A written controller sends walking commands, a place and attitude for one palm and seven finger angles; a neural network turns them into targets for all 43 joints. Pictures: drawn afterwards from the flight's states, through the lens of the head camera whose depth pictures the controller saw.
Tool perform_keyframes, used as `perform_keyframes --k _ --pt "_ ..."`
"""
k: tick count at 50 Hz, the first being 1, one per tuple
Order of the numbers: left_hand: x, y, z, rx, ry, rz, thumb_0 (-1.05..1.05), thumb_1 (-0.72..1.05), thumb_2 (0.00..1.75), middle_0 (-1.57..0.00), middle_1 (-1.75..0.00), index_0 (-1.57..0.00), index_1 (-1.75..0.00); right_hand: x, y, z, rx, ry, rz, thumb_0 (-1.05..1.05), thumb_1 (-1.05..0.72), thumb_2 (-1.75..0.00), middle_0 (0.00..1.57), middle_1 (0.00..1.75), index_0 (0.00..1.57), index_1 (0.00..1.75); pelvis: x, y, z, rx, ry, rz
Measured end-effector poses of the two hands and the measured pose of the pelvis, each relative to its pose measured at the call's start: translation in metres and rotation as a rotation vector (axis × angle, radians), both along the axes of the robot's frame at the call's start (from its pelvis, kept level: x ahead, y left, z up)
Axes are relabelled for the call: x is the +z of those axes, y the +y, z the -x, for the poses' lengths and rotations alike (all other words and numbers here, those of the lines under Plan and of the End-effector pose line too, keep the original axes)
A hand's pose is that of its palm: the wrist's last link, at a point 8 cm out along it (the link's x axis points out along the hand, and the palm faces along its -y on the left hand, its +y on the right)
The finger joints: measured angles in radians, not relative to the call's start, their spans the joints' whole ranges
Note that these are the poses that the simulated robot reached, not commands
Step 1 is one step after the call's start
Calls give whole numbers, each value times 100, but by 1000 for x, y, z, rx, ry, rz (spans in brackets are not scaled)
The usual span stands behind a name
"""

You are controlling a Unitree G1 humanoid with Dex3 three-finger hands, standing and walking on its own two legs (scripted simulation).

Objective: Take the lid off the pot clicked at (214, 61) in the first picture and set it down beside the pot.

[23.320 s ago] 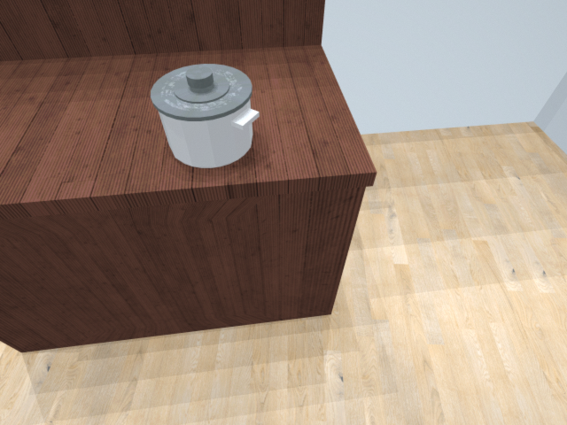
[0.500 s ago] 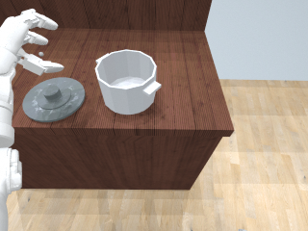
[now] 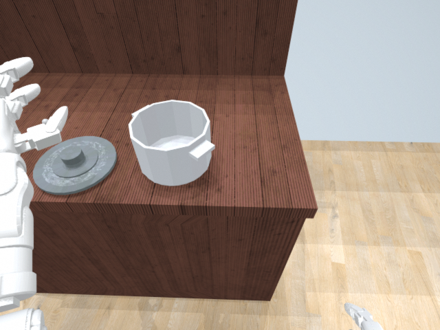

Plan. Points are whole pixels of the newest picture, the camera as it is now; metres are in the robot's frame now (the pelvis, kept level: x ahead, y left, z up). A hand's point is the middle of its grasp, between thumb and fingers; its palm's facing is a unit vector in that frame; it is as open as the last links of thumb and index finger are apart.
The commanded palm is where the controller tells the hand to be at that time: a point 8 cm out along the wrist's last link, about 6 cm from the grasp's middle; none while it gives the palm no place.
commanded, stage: draw the hand back to the body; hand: left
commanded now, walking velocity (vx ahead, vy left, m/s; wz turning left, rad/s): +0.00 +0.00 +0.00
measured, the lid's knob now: (72, 155) +0.47 +0.40 +0.03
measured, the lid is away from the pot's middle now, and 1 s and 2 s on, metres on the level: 0.24 0.24 0.24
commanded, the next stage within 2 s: step back with the hand held close in 1.16 s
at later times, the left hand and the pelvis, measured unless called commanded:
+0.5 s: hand (28, 175) +0.25 +0.27 +0.22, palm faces +0.48 -0.84 -0.26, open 7.6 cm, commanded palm +0.20 +0.30 +0.22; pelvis -0.02 +0.00 +0.00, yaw +0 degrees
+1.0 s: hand (5, 247) +0.16 +0.26 +0.20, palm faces +0.43 -0.83 -0.35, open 7.4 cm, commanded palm +0.10 +0.29 +0.21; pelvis -0.02 +0.01 +0.00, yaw +0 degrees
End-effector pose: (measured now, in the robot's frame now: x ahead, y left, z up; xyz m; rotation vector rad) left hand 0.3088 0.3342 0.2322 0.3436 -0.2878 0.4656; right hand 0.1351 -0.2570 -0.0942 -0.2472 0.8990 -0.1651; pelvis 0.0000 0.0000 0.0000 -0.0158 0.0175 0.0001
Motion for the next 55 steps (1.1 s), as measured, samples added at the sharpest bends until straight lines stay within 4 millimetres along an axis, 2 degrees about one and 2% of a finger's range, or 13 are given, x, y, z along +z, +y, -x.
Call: perform_keyframes --k 7,12,23,37,55 --pt "-5 -8 30 11 -9 -2 0 51 80 -27 -54 -27 -53 6 9 -24 50 -77 -20 1 -91 -90 21 30 20 30 0 -7 5 7 -20 -4" --pt "-5 -14 50 9 -21 -9 0 62 83 -25 -47 -25 -46 11 19 -34 79 -126 -43 1 -91 -90 21 30 20 30 0 -8 9 6 -36 -5" --pt "-9 -23 91 -11 -49 -25 1 83 89 -22 -34 -21 -33 12 36 -29 112 -152 -62 1 -90 -90 21 30 20 30 1 -4 16 3 -65 -6" --pt "-18 -31 139 -44 -48 -64 1 88 90 -21 -31 -21 -30 15 42 -17 113 -177 -49 2 -90 -90 21 30 20 30 1 5 23 -2 -87 -3" --pt "-23 -40 200 -56 13 -136 1 89 90 -21 -31 -21 -30 22 64 -27 174 -237 -58 2 -90 -90 21 30 20 30 0 13 26 13 -102 3"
